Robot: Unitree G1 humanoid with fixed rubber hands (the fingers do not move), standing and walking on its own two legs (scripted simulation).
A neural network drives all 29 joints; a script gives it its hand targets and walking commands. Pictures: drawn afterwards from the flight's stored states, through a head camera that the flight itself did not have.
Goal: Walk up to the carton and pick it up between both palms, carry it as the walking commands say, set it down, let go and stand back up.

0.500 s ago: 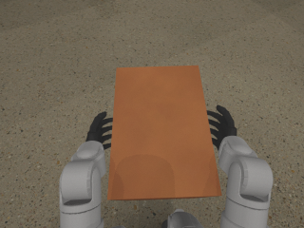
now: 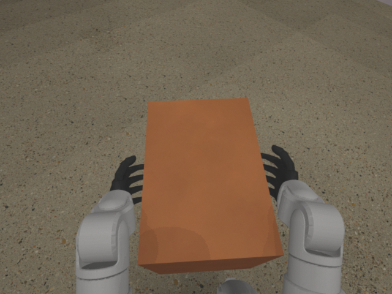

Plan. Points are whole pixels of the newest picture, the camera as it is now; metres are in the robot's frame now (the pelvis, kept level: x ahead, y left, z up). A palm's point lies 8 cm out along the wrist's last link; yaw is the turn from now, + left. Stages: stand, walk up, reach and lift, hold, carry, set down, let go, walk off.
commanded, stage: carry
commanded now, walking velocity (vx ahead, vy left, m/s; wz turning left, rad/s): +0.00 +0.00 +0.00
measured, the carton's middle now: (202, 189) +0.32 +0.00 +0.01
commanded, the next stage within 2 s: hold in 1.12 s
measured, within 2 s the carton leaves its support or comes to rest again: neither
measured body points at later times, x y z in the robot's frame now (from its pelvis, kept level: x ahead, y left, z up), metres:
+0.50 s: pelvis -0.03 -0.03 +0.00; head -0.03 -0.03 +0.45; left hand +0.25 +0.11 +0.07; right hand +0.25 -0.18 +0.07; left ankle +0.00 +0.07 -0.73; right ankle -0.02 -0.14 -0.73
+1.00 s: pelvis -0.03 -0.02 +0.00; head -0.03 -0.01 +0.45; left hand +0.24 +0.12 +0.06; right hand +0.25 -0.18 +0.07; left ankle +0.00 +0.07 -0.73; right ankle -0.02 -0.14 -0.73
